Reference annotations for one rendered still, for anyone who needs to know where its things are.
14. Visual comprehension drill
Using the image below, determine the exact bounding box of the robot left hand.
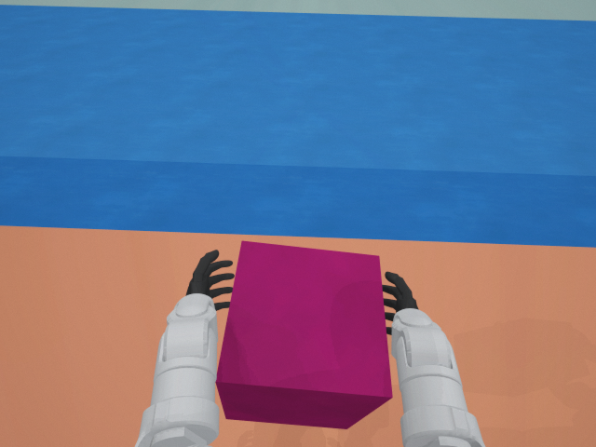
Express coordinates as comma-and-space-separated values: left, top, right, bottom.
185, 250, 235, 311

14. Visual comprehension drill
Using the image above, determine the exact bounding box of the right robot forearm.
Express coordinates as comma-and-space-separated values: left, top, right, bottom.
391, 308, 485, 447

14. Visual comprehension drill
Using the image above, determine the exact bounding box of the robot right hand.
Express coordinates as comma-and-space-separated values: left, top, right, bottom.
382, 272, 419, 335

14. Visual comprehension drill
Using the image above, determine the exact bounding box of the left robot forearm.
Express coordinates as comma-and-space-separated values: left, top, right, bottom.
135, 293, 219, 447

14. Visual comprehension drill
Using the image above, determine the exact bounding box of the carton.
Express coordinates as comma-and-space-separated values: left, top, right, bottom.
215, 241, 393, 429

